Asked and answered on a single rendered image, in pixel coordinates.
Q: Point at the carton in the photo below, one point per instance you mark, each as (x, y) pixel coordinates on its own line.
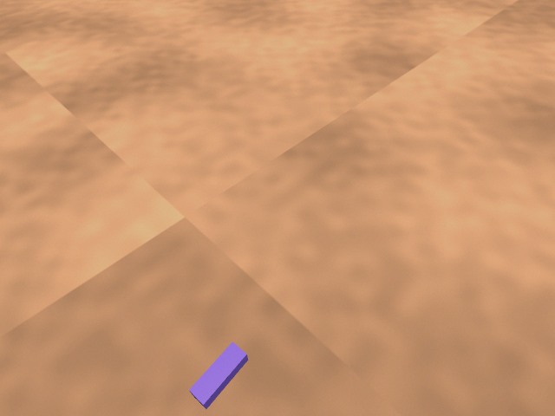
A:
(218, 375)

